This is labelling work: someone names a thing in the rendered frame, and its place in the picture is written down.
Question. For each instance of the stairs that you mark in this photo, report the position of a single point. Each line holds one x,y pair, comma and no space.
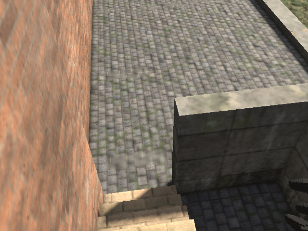
153,209

